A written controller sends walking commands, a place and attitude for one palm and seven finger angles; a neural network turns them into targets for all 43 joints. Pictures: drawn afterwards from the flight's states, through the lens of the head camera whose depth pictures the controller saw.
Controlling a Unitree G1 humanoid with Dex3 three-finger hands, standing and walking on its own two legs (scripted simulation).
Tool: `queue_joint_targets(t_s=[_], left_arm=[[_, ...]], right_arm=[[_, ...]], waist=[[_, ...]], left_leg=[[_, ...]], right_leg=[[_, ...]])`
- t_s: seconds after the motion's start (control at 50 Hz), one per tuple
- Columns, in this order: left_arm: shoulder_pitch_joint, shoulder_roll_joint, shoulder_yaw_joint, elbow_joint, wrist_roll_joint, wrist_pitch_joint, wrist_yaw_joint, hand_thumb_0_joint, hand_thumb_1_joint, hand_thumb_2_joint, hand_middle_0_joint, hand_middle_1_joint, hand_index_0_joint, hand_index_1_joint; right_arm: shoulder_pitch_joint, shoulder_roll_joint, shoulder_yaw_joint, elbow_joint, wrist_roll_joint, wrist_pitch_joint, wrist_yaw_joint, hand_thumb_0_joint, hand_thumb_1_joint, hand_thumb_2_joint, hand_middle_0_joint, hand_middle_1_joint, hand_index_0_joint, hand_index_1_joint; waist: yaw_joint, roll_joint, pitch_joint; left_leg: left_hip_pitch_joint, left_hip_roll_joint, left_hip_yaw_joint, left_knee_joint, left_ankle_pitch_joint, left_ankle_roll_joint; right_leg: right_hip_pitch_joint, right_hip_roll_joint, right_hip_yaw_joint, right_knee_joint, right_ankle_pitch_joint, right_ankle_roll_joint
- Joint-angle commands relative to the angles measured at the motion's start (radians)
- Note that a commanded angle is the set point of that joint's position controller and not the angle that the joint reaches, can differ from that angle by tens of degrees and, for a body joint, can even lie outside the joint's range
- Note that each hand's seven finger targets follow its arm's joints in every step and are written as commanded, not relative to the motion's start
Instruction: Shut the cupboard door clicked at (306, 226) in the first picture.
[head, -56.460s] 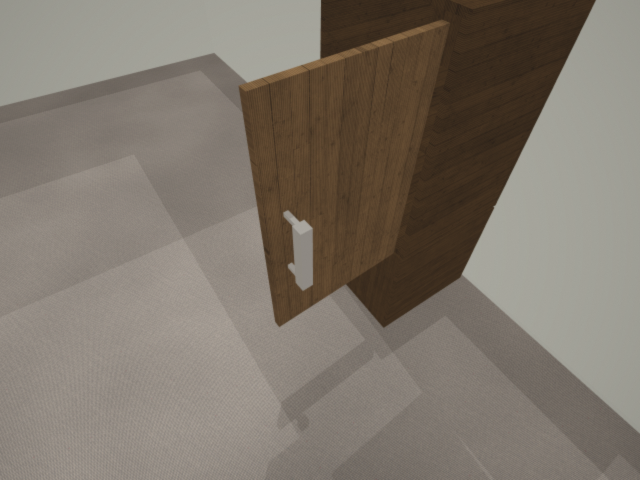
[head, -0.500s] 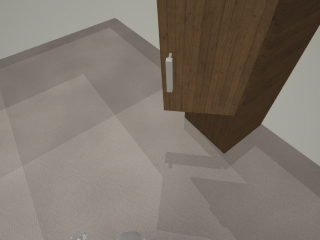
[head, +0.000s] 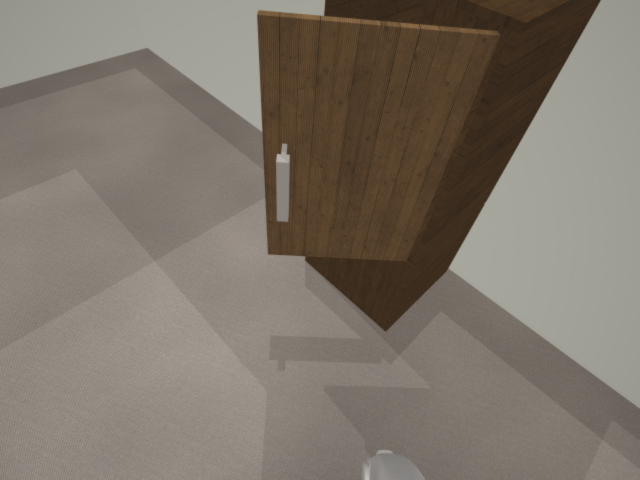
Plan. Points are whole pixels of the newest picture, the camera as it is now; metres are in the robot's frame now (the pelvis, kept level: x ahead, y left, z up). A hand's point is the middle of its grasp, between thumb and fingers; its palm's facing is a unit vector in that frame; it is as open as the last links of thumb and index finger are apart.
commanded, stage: take the last steps up to it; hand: left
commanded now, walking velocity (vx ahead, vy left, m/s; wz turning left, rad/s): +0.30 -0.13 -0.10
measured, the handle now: (283, 183) +0.67 +0.09 -0.08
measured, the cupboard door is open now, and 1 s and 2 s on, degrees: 45 45 45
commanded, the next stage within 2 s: come to a stop and stand still in 0.40 s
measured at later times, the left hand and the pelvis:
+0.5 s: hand (268, 454) +0.19 +0.07 -0.18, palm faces +0.04 -0.98 -0.18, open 7.2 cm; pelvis +0.16 -0.10 -0.01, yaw +1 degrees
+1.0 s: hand (253, 430) +0.22 +0.10 -0.18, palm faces +0.02 -0.96 -0.29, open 7.3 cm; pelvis +0.19 -0.11 -0.02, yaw -1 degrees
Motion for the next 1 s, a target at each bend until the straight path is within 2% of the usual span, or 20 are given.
queue_joint_targets(t_s=[0.0,0.08,0.12,0.14,0.16,0.18,0.2,0.22,0.28,0.32,0.42,0.48,0.52,0.56,0.58,0.62,0.72,0.82,0.92,0.98], left_arm=[[-0.159,-0.009,-0.018,-0.103,-0.007,-0.035,-0.012,0.0,0.9,0.9,-0.2,-0.3,-0.2,-0.3],[-0.142,0.011,-0.011,-0.083,-0.012,-0.049,-0.011,0.0,0.9,0.9,-0.2,-0.3,-0.2,-0.3],[0.017,0.05,0.002,-0.027,-0.012,-0.063,-0.002,0.0,0.9,0.9,-0.2,-0.3,-0.2,-0.3],[0.179,0.101,0.016,0.026,-0.008,-0.077,0.007,0.0,0.9,0.9,-0.2,-0.3,-0.2,-0.3],[0.325,0.216,0.044,0.075,-0.001,-0.092,0.027,0.0,0.9,0.9,-0.2,-0.3,-0.2,-0.3],[0.325,0.24,0.04,0.082,-0.023,-0.09,0.039,0.0,0.9,0.9,-0.2,-0.3,-0.2,-0.3],[0.244,0.209,0.029,0.064,-0.028,-0.085,0.044,0.0,0.9,0.9,-0.2,-0.3,-0.2,-0.3],[0.152,0.144,0.017,0.05,-0.023,-0.09,0.055,0.0,0.9,0.9,-0.2,-0.3,-0.2,-0.3],[0.03,0.039,-0.021,0.018,-0.021,-0.103,0.062,0.0,0.9,0.9,-0.2,-0.3,-0.2,-0.3],[0.031,0.026,-0.029,0.03,-0.015,-0.112,0.065,0.0,0.9,0.9,-0.2,-0.3,-0.2,-0.3],[0.067,0.026,-0.032,0.059,-0.011,-0.121,0.066,0.0,0.9,0.9,-0.2,-0.3,-0.2,-0.3],[0.07,0.038,-0.032,0.076,-0.02,-0.121,0.065,0.0,0.9,0.9,-0.2,-0.3,-0.2,-0.3],[0.087,-0.009,-0.044,0.086,-0.026,-0.113,0.071,0.0,0.9,0.9,-0.2,-0.3,-0.2,-0.3],[0.133,-0.049,-0.067,0.087,-0.036,-0.101,0.089,0.0,0.9,0.9,-0.2,-0.3,-0.2,-0.3],[0.142,-0.053,-0.07,0.092,-0.026,-0.09,0.096,0.0,0.9,0.9,-0.2,-0.3,-0.2,-0.3],[0.144,-0.014,-0.065,0.101,-0.023,-0.075,0.099,0.0,0.9,0.9,-0.2,-0.3,-0.2,-0.3],[0.138,0.029,-0.041,0.056,-0.023,-0.055,0.108,0.0,0.9,0.9,-0.2,-0.3,-0.2,-0.3],[0.131,0.017,-0.027,0.007,-0.014,-0.037,0.103,0.0,0.9,0.9,-0.2,-0.3,-0.2,-0.3],[0.118,0.067,-0.021,-0.002,-0.009,-0.039,0.101,0.0,0.9,0.9,-0.2,-0.3,-0.2,-0.3],[0.049,0.073,-0.031,-0.015,-0.01,-0.042,0.098,0.0,0.9,0.9,-0.2,-0.3,-0.2,-0.3]], right_arm=[[0.09,-0.182,-0.047,-0.004,-0.002,-0.012,-0.004,0.0,-0.9,-0.9,0.2,0.3,0.2,0.3],[0.049,-0.208,-0.06,0.005,-0.005,-0.005,0.001,0.0,-0.9,-0.9,0.2,0.3,0.2,0.3],[0.01,-0.215,-0.064,0.005,0.004,0.001,0.005,0.0,-0.9,-0.9,0.2,0.3,0.2,0.3],[-0.002,-0.193,-0.058,0.004,0.014,-0.003,0.013,0.0,-0.9,-0.9,0.2,0.3,0.2,0.3],[0.001,-0.101,-0.04,-0.02,0.032,-0.005,0.023,0.0,-0.9,-0.9,0.2,0.3,0.2,0.3],[-0.023,-0.096,-0.034,-0.049,0.034,0.004,0.018,0.0,-0.9,-0.9,0.2,0.3,0.2,0.3],[-0.054,-0.093,-0.038,-0.051,0.033,0.011,0.022,0.0,-0.9,-0.9,0.2,0.3,0.2,0.3],[-0.056,-0.081,-0.043,-0.037,0.028,0.015,0.021,0.0,-0.9,-0.9,0.2,0.3,0.2,0.3],[-0.037,-0.068,-0.038,0.0,0.014,0.029,0.021,0.0,-0.9,-0.9,0.2,0.3,0.2,0.3],[-0.022,-0.03,-0.033,0.011,0.012,0.04,0.027,0.0,-0.9,-0.9,0.2,0.3,0.2,0.3],[-0.113,-0.015,-0.026,-0.024,0.014,0.037,0.035,0.0,-0.9,-0.9,0.2,0.3,0.2,0.3],[-0.12,-0.026,-0.018,-0.023,0.015,0.022,0.032,0.0,-0.9,-0.9,0.2,0.3,0.2,0.3],[-0.075,-0.057,-0.013,0.007,0.017,0.001,0.024,0.0,-0.9,-0.9,0.2,0.3,0.2,0.3],[-0.095,-0.115,-0.005,0.004,0.024,0.003,-0.001,0.0,-0.9,-0.9,0.2,0.3,0.2,0.3],[-0.136,-0.115,-0.006,0.0,0.025,0.016,-0.007,0.0,-0.9,-0.9,0.2,0.3,0.2,0.3],[-0.179,-0.096,0.001,-0.003,0.039,0.027,-0.019,0.0,-0.9,-0.9,0.2,0.3,0.2,0.3],[-0.149,-0.15,-0.036,-0.023,0.036,0.058,-0.025,0.0,-0.9,-0.9,0.2,0.3,0.2,0.3],[-0.179,-0.16,-0.051,-0.054,0.029,0.072,-0.022,0.0,-0.9,-0.9,0.2,0.3,0.2,0.3],[-0.199,-0.073,-0.033,-0.057,0.027,0.086,-0.003,0.0,-0.9,-0.9,0.2,0.3,0.2,0.3],[-0.205,-0.07,-0.031,-0.042,0.029,0.099,0.001,0.0,-0.9,-0.9,0.2,0.3,0.2,0.3]], waist=[[-0.036,0.212,0.079],[-0.017,0.217,0.067],[0.062,0.138,-0.009],[0.135,0.027,-0.103],[0.186,-0.282,-0.212],[0.16,-0.306,-0.215],[0.132,-0.192,-0.102],[0.085,-0.227,-0.088],[0.011,-0.101,-0.053],[-0.01,-0.065,-0.042],[0.007,-0.041,-0.009],[-0.002,-0.039,-0.008],[-0.009,0.084,-0.042],[0.018,0.165,-0.081],[0.025,0.101,-0.02],[0.025,0.141,0.017],[0.015,0.081,-0.102],[0.032,0.02,-0.145],[0.042,-0.154,-0.092],[0.025,-0.111,-0.013]], left_leg=[[0.038,0.221,-0.094,-0.149,0.243,0.122],[-0.026,0.242,-0.081,-0.1,0.239,0.115],[-0.089,0.195,-0.029,0.077,0.326,0.079],[-0.194,0.125,0.029,0.281,0.305,0.043],[-0.44,-0.023,0.074,0.598,-0.183,0.006],[-0.496,-0.053,-0.059,0.803,-0.382,0.021],[-0.534,-0.016,-0.121,0.865,-0.299,0.032],[-0.521,0.01,-0.141,0.875,-0.209,0.029],[-0.409,0.038,-0.134,0.77,-0.108,0.009],[-0.352,0.015,-0.105,0.666,-0.084,0.003],[-0.323,-0.012,-0.082,0.407,-0.055,0.001],[-0.233,-0.035,-0.071,0.227,0.03,0.006],[-0.037,-0.006,-0.14,0.079,0.412,0.025],[0.022,0.147,-0.238,0.117,0.853,0.118],[-0.027,0.135,-0.208,0.116,0.746,0.113],[-0.03,0.085,-0.193,0.115,0.779,0.093],[0.052,0.107,-0.2,0.149,0.902,0.11],[-0.039,0.119,-0.231,0.131,0.635,0.133],[-0.215,-0.072,-0.116,0.295,-0.015,0.032],[-0.234,-0.066,-0.15,0.393,-0.154,0.015]], right_leg=[[-0.082,-0.025,-0.061,-0.205,0.024,0.004],[0.129,0.0,-0.098,-0.407,-0.009,-0.025],[0.391,0.047,-0.122,-0.539,0.027,-0.05],[0.631,0.017,-0.064,-0.6,0.025,-0.074],[0.845,-0.253,0.279,-0.705,-0.039,-0.155],[0.768,-0.346,0.434,-0.815,-0.034,-0.2],[0.652,-0.326,0.366,-0.854,-0.109,-0.206],[0.584,-0.286,0.32,-0.851,-0.059,-0.182],[0.421,-0.219,0.09,-0.829,0.183,-0.188],[0.374,-0.191,0.036,-0.841,0.248,-0.191],[0.392,-0.214,0.067,-0.866,0.194,-0.233],[0.42,-0.198,0.055,-0.805,0.214,-0.21],[0.359,-0.106,-0.016,-0.651,0.313,-0.115],[0.369,-0.038,-0.047,-0.673,0.125,-0.028],[0.383,-0.038,-0.025,-0.724,0.119,-0.024],[0.384,-0.072,-0.01,-0.7,0.337,-0.024],[0.391,-0.066,-0.028,-0.584,0.373,-0.04],[0.418,-0.047,0.0,-0.559,0.253,-0.061],[0.484,-0.232,0.136,-0.66,0.587,-0.181],[0.397,-0.25,0.125,-0.697,0.496,-0.241]])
